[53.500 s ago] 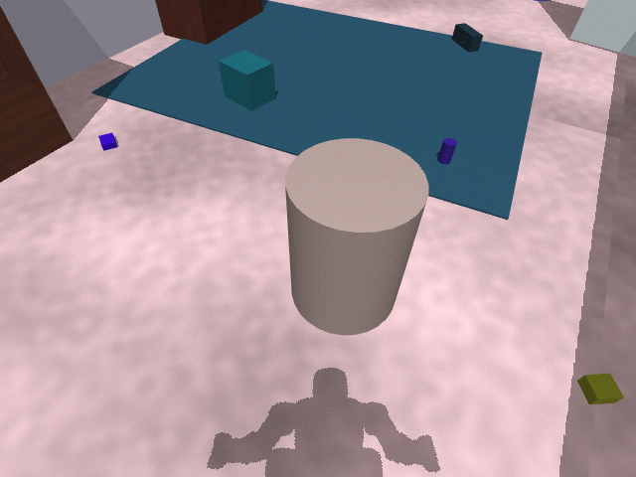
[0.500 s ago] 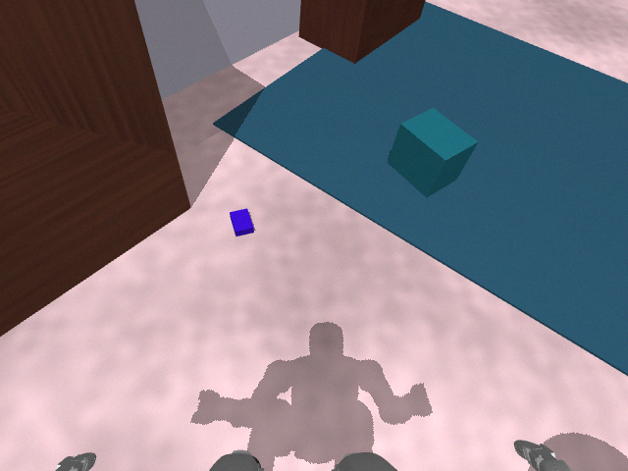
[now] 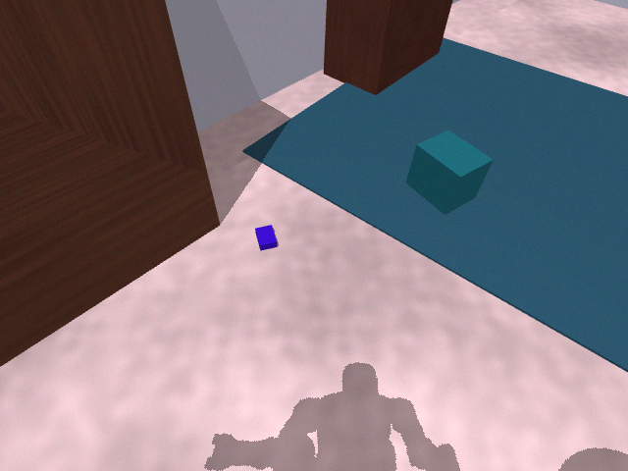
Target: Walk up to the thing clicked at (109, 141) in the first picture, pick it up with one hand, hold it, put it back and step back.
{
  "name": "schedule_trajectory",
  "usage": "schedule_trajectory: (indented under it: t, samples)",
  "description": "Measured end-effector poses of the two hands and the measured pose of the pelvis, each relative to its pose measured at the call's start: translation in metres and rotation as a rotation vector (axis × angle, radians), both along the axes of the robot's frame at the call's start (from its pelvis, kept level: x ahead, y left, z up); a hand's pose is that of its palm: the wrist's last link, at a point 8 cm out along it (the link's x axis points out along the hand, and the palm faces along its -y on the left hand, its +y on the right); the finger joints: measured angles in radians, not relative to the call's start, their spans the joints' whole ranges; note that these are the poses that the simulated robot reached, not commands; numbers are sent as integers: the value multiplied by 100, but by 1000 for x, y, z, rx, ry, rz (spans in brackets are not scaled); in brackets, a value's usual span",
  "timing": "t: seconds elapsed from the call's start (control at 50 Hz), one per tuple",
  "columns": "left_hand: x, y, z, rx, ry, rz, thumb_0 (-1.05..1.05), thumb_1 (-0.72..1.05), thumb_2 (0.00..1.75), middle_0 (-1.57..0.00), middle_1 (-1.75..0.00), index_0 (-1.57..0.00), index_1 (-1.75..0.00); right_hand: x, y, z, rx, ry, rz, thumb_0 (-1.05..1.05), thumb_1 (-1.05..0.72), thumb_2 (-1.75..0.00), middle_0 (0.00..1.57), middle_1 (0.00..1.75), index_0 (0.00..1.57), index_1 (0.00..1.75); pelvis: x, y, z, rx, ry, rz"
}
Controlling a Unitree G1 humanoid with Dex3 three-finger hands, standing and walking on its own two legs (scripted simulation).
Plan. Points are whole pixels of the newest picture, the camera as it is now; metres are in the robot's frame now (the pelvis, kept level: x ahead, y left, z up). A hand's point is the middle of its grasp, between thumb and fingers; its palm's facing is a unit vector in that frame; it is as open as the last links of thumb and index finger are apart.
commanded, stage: step back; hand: left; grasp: from above
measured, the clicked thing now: (266, 237) +1.08 +0.22 -0.75
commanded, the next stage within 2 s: stand in 0.70 s
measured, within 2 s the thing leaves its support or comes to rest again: neither
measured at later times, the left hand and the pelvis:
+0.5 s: hand out of the picture +0.13 +0.25 -0.15, palm faces +0.05 -0.93 -0.37, open 7.4 cm; pelvis +0.04 -0.01 +0.00, yaw +3 degrees
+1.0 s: hand (143, 463) +0.16 +0.25 -0.14, palm faces +0.00 -0.95 -0.33, open 7.4 cm; pelvis +0.06 +0.00 +0.02, yaw +1 degrees
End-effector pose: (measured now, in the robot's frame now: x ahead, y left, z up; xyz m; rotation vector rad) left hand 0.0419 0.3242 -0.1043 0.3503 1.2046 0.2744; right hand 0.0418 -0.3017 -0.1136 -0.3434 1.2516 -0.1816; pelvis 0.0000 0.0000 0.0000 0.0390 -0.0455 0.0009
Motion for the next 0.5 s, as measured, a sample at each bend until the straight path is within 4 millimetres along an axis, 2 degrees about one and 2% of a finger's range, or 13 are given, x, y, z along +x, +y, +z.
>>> schedule_trajectory:
  t: [0.08,0.16,0.28,0.4,0.5]
  samples:
    - [11,-5,0,-28,6,-17,0,90,89,-21,-30,-20,-30,3,0,13,-6,-46,-11,1,-91,-90,21,30,21,30,4,0,6,-32,1,5]
    - [29,-13,2,-41,-28,-42,0,90,89,-21,-30,-20,-30,10,-11,19,-21,-59,-17,1,-91,-90,21,30,21,30,10,-8,8,-36,2,3]
    - [48,-34,-3,-17,-68,-35,0,90,89,-21,-30,-20,-30,33,-35,2,-27,-54,-29,1,-91,-90,20,30,21,30,22,-24,-3,-64,-10,9]
    - [59,-42,1,-28,-81,-13,0,90,89,-21,-30,-21,-30,58,-29,-4,-5,-34,7,1,-91,-90,20,30,20,30,35,-22,-1,-47,8,29]
    - [72,-27,-4,-33,-75,4,0,90,89,-21,-30,-21,-30,69,-15,-6,-11,-6,26,1,-91,-90,20,30,21,30,44,-11,-3,-39,18,44]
